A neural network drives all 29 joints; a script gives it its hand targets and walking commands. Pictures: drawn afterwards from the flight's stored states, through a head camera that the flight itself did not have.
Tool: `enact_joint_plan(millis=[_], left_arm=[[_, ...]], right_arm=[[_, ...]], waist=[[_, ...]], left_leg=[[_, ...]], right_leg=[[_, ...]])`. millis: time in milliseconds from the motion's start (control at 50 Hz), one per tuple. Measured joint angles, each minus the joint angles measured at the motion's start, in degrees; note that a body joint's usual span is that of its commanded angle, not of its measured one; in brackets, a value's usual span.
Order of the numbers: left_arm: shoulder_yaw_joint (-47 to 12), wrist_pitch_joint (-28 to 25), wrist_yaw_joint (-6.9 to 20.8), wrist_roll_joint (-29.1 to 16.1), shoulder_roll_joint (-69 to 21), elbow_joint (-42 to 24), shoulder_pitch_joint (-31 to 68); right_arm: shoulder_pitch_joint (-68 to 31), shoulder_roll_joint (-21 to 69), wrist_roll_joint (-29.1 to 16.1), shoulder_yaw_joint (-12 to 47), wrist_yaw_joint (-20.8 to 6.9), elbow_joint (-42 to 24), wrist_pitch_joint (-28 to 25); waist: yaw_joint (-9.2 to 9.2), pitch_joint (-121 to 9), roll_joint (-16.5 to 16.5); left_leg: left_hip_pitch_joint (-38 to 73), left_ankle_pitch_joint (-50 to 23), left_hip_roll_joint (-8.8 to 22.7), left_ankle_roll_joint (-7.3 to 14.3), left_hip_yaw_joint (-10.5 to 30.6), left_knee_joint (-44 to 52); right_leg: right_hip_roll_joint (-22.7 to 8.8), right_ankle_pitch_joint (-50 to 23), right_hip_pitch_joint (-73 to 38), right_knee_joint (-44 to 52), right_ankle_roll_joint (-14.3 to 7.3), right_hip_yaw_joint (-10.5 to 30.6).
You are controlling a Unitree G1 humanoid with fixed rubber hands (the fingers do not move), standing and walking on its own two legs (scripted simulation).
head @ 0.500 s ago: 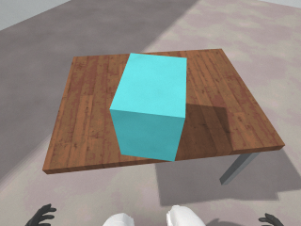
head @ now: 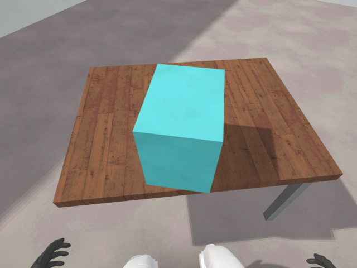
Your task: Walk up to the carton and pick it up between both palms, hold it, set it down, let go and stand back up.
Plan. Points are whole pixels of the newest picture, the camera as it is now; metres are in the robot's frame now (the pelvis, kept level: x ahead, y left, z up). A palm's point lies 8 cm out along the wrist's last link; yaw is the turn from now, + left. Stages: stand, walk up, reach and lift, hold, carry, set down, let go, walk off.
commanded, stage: walk up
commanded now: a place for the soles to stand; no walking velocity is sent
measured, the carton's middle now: (183, 129) +0.48 -0.01 -0.03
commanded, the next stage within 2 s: none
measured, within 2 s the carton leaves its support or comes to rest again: neither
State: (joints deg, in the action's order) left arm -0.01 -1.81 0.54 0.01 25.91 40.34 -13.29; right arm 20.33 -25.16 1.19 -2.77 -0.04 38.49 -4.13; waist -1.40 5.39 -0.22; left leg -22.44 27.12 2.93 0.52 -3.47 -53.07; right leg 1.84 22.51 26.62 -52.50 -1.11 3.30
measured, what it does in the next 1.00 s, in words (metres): stands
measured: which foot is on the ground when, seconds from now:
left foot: down 0.00-1.00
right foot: down 0.00-1.00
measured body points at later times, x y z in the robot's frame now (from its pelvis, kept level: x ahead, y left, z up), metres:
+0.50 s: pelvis +0.00 -0.02 +0.00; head +0.01 -0.01 +0.45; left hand +0.15 +0.29 -0.09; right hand +0.07 -0.35 -0.08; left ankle +0.02 +0.12 -0.69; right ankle +0.06 -0.12 -0.69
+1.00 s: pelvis -0.02 -0.04 +0.00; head +0.00 -0.03 +0.45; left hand +0.14 +0.27 -0.09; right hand +0.04 -0.38 -0.08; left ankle +0.01 +0.12 -0.69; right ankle +0.05 -0.14 -0.68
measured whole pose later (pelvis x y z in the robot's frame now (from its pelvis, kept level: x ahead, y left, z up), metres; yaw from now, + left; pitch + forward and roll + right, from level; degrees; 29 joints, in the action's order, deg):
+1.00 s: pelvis -0.02 -0.04 +0.00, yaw -1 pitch -4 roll +2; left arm 0.0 2.1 2.1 0.0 25.9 40.3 -10.0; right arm 20.6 -25.2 1.5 -2.8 2.6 41.0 -4.0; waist -1.4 6.0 -3.5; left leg -22.4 26.4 3.5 0.1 -2.0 -52.3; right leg 1.7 26.4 28.5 -56.1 -2.5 2.4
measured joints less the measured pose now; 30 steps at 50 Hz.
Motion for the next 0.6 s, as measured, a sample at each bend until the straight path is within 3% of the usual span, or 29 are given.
enact_joint_plan(millis=[180, 300, 500, 600], left_arm=[[0.0, 0.9, 0.1, 0.0, 0.0, 0.0, 0.7], [0.0, 1.9, 0.2, 0.0, 0.0, 0.0, 2.5], [0.0, 2.6, 0.8, 0.0, -0.5, 0.0, 2.6], [0.0, 3.5, 1.2, 0.0, 0.0, 0.0, 2.7]], right_arm=[[-0.2, 0.0, -0.9, 0.0, 1.1, 0.0, -0.3], [-0.2, 0.0, -0.8, 0.0, 1.8, 0.0, -0.7], [-0.2, 0.0, -0.9, 0.0, 2.2, 0.5, 0.0], [-0.1, 0.0, 0.0, 0.0, 2.2, 0.6, -0.2]], waist=[[-0.01, 0.0, -0.4], [0.00, 0.0, -2.3], [0.00, 0.0, -2.2], [0.00, 0.0, -2.4]], left_leg=[[0.0, 0.6, 0.1, -0.2, 0.0, 0.0], [0.0, 0.4, 0.3, -0.3, 0.0, 0.0], [0.0, -0.4, 0.5, 0.1, 0.3, 0.1], [0.0, -0.6, 1.2, -0.1, 0.3, 0.1]], right_leg=[[0.1, 0.5, 0.1, -0.1, 0.1, 0.0], [0.1, 0.8, 0.6, -1.0, 0.1, -0.1], [0.4, 0.0, 0.6, -1.1, -0.3, -0.5], [0.2, 3.8, 0.9, -2.8, -0.3, -0.5]])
